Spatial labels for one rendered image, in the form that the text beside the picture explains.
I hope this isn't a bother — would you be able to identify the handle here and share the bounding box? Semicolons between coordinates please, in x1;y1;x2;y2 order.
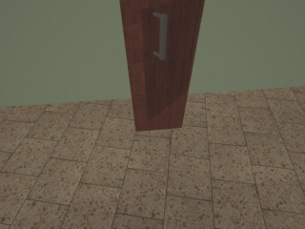
152;11;168;61

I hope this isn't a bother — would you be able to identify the cupboard door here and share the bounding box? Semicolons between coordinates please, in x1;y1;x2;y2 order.
141;0;202;120

